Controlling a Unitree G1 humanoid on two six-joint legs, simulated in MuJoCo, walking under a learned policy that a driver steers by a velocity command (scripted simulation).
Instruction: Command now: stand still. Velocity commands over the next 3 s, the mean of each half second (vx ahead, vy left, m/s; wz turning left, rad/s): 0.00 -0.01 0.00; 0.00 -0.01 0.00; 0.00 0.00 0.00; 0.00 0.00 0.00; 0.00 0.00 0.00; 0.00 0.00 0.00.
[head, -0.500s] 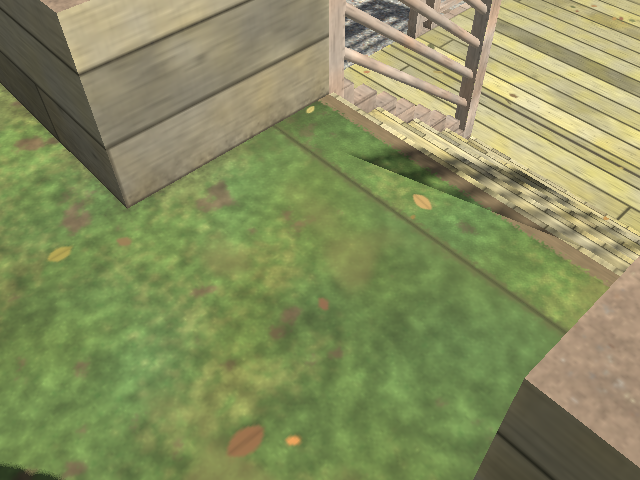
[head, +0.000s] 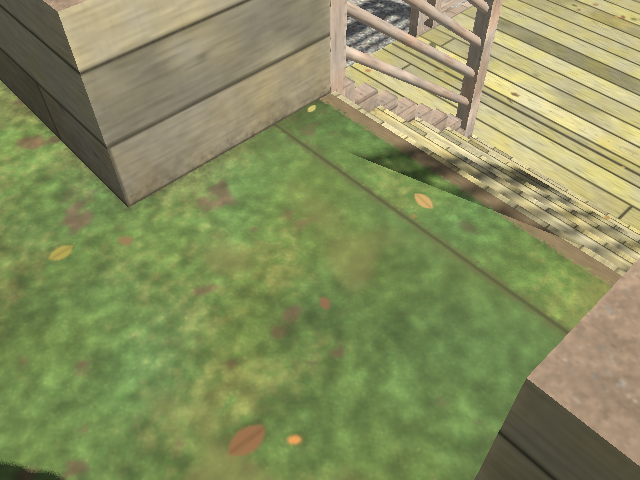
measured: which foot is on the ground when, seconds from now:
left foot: down 0.00-1.00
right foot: down 0.00-1.00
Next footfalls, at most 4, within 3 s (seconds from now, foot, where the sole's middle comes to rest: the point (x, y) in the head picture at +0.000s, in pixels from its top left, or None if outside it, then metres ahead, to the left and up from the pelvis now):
none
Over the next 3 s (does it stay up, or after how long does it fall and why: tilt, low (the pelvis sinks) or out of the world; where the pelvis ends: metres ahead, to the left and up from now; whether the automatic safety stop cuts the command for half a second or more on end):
stays up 0.00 0.00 0.00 its command is cut before an obstacle from the start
